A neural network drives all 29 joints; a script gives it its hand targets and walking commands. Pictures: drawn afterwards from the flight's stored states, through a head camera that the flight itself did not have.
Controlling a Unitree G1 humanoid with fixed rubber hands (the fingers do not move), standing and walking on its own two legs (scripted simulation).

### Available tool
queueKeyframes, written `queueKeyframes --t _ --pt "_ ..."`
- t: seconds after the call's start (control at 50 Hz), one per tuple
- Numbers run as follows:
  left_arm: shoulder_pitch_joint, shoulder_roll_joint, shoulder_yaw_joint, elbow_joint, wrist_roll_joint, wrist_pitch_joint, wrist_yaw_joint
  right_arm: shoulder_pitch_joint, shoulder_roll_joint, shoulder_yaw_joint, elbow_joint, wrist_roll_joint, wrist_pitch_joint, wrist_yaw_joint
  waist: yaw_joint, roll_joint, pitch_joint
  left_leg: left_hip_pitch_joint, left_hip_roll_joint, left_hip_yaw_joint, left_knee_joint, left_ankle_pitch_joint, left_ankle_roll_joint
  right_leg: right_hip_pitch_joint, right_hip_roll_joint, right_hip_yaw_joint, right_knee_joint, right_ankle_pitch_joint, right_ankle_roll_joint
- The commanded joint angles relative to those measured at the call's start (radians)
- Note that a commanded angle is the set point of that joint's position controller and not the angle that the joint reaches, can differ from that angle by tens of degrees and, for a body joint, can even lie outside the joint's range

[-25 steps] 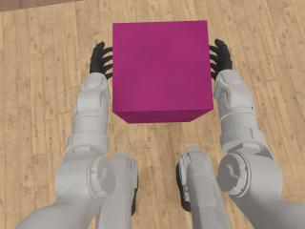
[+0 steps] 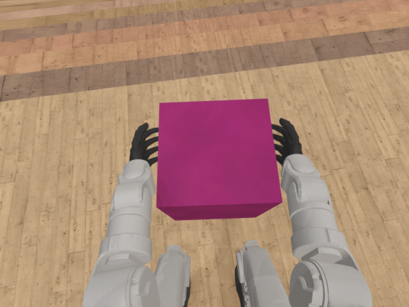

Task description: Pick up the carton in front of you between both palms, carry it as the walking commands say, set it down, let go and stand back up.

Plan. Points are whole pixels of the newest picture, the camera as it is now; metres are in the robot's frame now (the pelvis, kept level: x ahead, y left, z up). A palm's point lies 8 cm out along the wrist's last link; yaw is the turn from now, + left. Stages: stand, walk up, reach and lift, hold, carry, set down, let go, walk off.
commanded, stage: reach and lift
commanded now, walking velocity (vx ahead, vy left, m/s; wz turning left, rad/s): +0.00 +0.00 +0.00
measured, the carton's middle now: (214, 168) +0.42 -0.01 -0.11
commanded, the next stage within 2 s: hold in 1.74 s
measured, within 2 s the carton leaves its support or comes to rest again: neither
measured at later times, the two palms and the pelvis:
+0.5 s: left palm (107, 153) +0.37 +0.14 +0.12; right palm (331, 144) +0.36 -0.16 +0.12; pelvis +0.05 +0.00 +0.13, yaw +0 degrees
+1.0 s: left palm (68, 144) +0.34 +0.14 +0.20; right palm (373, 133) +0.34 -0.16 +0.20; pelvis +0.04 -0.01 +0.17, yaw +0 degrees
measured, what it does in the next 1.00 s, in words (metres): rises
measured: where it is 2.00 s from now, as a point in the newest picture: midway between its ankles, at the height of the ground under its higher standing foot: outside the picture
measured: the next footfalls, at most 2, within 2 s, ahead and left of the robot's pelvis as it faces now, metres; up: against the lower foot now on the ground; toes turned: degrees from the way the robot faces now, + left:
none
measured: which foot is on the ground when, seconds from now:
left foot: down 0.00-1.00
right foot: down 0.00-1.00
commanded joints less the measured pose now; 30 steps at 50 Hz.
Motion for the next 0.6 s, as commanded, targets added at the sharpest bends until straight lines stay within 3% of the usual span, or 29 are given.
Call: queueKeyframes --t 0.0,0.02,0.04,0.06,0.08,0.1,0.12,0.14,0.16,0.18,0.2,0.22,0.24,0.26,0.28,0.3,0.32,0.34,0.38,0.4,0.42,0.44,0.46,0.48,0.5,0.52,0.54,0.56,0.58 --pt "-0.516 -1.084 -0.623 0.026 -0.108 -0.022 -0.234 -0.452 1.107 0.584 0.021 0.151 -0.025 0.257 0.033 0.036 -0.727 0.556 -0.120 0.032 -0.253 0.320 -0.006 0.525 0.144 -0.043 -0.189 0.322 -0.005" --pt "-0.501 -1.114 -0.624 0.055 -0.155 -0.013 -0.229 -0.481 1.005 0.569 0.018 0.155 -0.025 0.260 -0.053 0.040 -0.686 0.511 -0.107 0.013 -0.256 0.269 -0.028 0.598 0.133 -0.046 -0.198 0.298 -0.023" --pt "-0.495 -1.085 -0.614 0.054 -0.142 -0.013 -0.227 -0.464 0.997 0.579 0.054 0.151 -0.018 0.258 -0.031 0.004 -0.661 0.566 -0.094 0.009 -0.293 0.261 -0.019 0.552 0.135 -0.053 -0.229 0.249 -0.022" --pt "-0.508 -1.047 -0.623 0.022 -0.128 -0.011 -0.228 -0.502 1.062 0.609 0.009 0.178 -0.024 0.254 0.022 0.001 -0.676 0.556 -0.107 0.028 -0.296 0.228 -0.014 0.659 0.133 -0.036 -0.241 0.255 -0.023" --pt "-0.499 -1.090 -0.633 0.007 -0.125 -0.017 -0.234 -0.454 1.074 0.583 0.020 0.127 -0.023 0.250 -0.008 0.009 -0.632 0.555 -0.119 0.018 -0.329 0.231 -0.010 0.638 0.126 -0.020 -0.275 0.261 -0.030" --pt "-0.457 -1.070 -0.583 0.061 -0.103 -0.009 -0.239 -0.463 1.047 0.588 0.011 0.144 -0.019 0.249 0.000 0.028 -0.606 0.557 -0.110 0.032 -0.341 0.208 -0.005 0.666 0.120 -0.013 -0.313 0.218 -0.028" --pt "-0.421 -1.128 -0.646 0.030 -0.121 -0.007 -0.238 -0.415 1.087 0.620 -0.025 0.154 -0.024 0.253 0.004 0.004 -0.631 0.643 -0.107 0.018 -0.385 0.245 -0.010 0.757 0.135 -0.013 -0.331 0.285 -0.024" --pt "-0.515 -1.089 -0.655 -0.021 -0.152 -0.023 -0.244 -0.495 1.055 0.639 -0.054 0.165 -0.024 0.251 0.008 -0.023 -0.612 0.593 -0.104 0.009 -0.379 0.265 -0.002 0.756 0.119 -0.005 -0.311 0.321 -0.028" --pt "-0.406 -1.110 -0.607 0.061 -0.113 -0.006 -0.244 -0.452 1.037 0.625 -0.039 0.142 -0.009 0.249 0.011 -0.052 -0.609 0.703 -0.096 0.011 -0.424 0.251 0.006 0.753 0.123 -0.026 -0.370 0.267 -0.007" --pt "-0.398 -1.095 -0.629 0.031 -0.117 -0.006 -0.244 -0.377 1.059 0.604 -0.017 0.108 -0.009 0.243 -0.009 -0.069 -0.557 0.705 -0.103 0.005 -0.433 0.269 0.002 0.801 0.119 -0.012 -0.393 0.281 -0.020" --pt "-0.362 -1.075 -0.632 0.016 -0.113 -0.015 -0.252 -0.381 1.132 0.648 -0.043 0.170 -0.013 0.244 0.088 -0.050 -0.629 0.761 -0.089 -0.006 -0.461 0.297 0.021 0.832 0.121 0.002 -0.387 0.313 -0.006" --pt "-0.338 -1.060 -0.642 -0.007 -0.104 -0.008 -0.252 -0.305 1.061 0.606 0.008 0.137 -0.007 0.243 -0.006 -0.031 -0.552 0.760 -0.093 0.006 -0.472 0.337 0.002 0.880 0.104 0.017 -0.439 0.386 -0.021" --pt "-0.277 -1.126 -0.656 0.050 -0.108 0.010 -0.252 -0.256 1.058 0.632 -0.035 0.133 -0.008 0.243 -0.013 0.026 -0.543 0.803 -0.090 -0.010 -0.520 0.348 -0.006 0.911 0.109 0.018 -0.461 0.398 -0.025" --pt "-0.254 -1.074 -0.636 0.010 -0.113 0.004 -0.260 -0.242 1.084 0.655 -0.001 0.123 0.008 0.240 0.026 -0.059 -0.512 0.810 -0.093 -0.014 -0.505 0.325 0.004 0.936 0.105 0.021 -0.478 0.348 -0.018" --pt "-0.233 -1.071 -0.631 0.018 -0.099 0.007 -0.264 -0.281 1.094 0.641 -0.056 0.152 -0.007 0.239 0.042 -0.028 -0.473 0.828 -0.089 -0.011 -0.550 0.304 0.008 0.920 0.110 0.000 -0.497 0.320 -0.017" --pt "-0.244 -1.108 -0.646 0.033 -0.109 0.015 -0.263 -0.209 1.073 0.646 -0.010 0.104 -0.004 0.234 -0.010 0.001 -0.410 0.823 -0.093 -0.019 -0.568 0.330 -0.003 0.974 0.092 0.030 -0.537 0.369 -0.035" --pt "-0.205 -1.081 -0.627 -0.007 -0.098 0.005 -0.263 -0.201 1.050 0.619 -0.027 0.101 0.002 0.238 -0.013 -0.057 -0.362 0.894 -0.078 -0.033 -0.605 0.337 0.012 0.922 0.103 0.020 -0.573 0.343 -0.028" --pt "-0.203 -1.086 -0.651 -0.008 -0.093 0.017 -0.257 -0.178 1.045 0.631 -0.047 0.083 0.005 0.247 -0.037 -0.018 -0.366 0.949 -0.071 -0.038 -0.626 0.393 -0.008 0.923 0.115 -0.001 -0.590 0.367 -0.040" --pt "-0.166 -1.068 -0.676 -0.050 -0.099 0.021 -0.264 -0.093 1.039 0.603 0.001 0.086 0.018 0.246 0.000 -0.015 -0.313 0.931 -0.086 -0.015 -0.677 0.420 -0.015 1.072 0.097 0.027 -0.648 0.447 -0.044" --pt "-0.150 -1.082 -0.664 -0.042 -0.096 0.014 -0.256 -0.179 1.054 0.671 -0.103 0.112 0.010 0.247 0.030 -0.048 -0.367 1.044 -0.064 -0.053 -0.688 0.471 0.000 1.077 0.103 0.016 -0.641 0.444 -0.032" --pt "-0.174 -1.088 -0.696 -0.063 -0.121 0.013 -0.259 -0.134 1.064 0.661 -0.108 0.133 0.000 0.248 -0.045 -0.016 -0.359 1.070 -0.077 -0.031 -0.676 0.453 0.003 1.122 0.099 0.041 -0.661 0.461 -0.037" --pt "-0.122 -1.083 -0.718 -0.079 -0.118 0.017 -0.259 -0.156 1.053 0.697 -0.122 0.148 0.000 0.248 0.046 0.000 -0.379 1.087 -0.062 -0.042 -0.709 0.483 0.000 1.139 0.102 0.028 -0.674 0.444 -0.036" --pt "-0.065 -1.075 -0.703 -0.040 -0.128 0.027 -0.260 -0.097 1.057 0.711 -0.122 0.153 0.017 0.244 0.002 -0.035 -0.317 1.094 -0.060 -0.037 -0.743 0.454 0.002 1.219 0.090 0.032 -0.700 0.480 -0.036" --pt "-0.108 -1.091 -0.728 -0.106 -0.134 0.041 -0.261 -0.054 1.031 0.716 -0.143 0.126 0.032 0.243 0.007 0.030 -0.290 1.099 -0.071 -0.043 -0.761 0.472 -0.011 1.220 0.078 0.044 -0.730 0.486 -0.056" --pt "-0.029 -1.066 -0.716 -0.063 -0.115 0.065 -0.253 -0.024 1.023 0.696 -0.108 0.133 0.054 0.246 -0.011 -0.020 -0.222 1.178 -0.053 -0.054 -0.797 0.532 0.003 1.158 0.083 0.038 -0.759 0.514 -0.038" --pt "-0.028 -1.061 -0.723 -0.098 -0.109 0.073 -0.252 -0.047 1.053 0.721 -0.123 0.145 0.056 0.255 0.035 0.019 -0.264 1.220 -0.060 -0.046 -0.801 0.559 -0.005 1.217 0.091 0.033 -0.767 0.505 -0.035" --pt "-0.051 -1.064 -0.729 -0.125 -0.121 0.081 -0.257 -0.070 1.048 0.732 -0.155 0.160 0.062 0.247 0.029 -0.008 -0.258 1.189 -0.060 -0.039 -0.826 0.532 -0.004 1.325 0.079 0.037 -0.776 0.559 -0.038" --pt "0.017 -1.119 -0.756 -0.130 -0.152 0.090 -0.263 -0.008 1.040 0.779 -0.210 0.184 0.074 0.252 0.010 0.015 -0.263 1.262 -0.060 -0.046 -0.838 0.581 -0.008 1.335 0.084 0.034 -0.807 0.571 -0.036" --pt "-0.019 -1.085 -0.764 -0.187 -0.135 0.094 -0.260 0.004 1.039 0.751 -0.212 0.149 0.083 0.254 -0.002 -0.043 -0.225 1.288 -0.052 -0.048 -0.849 0.590 -0.004 1.326 0.082 0.046 -0.822 0.582 -0.035"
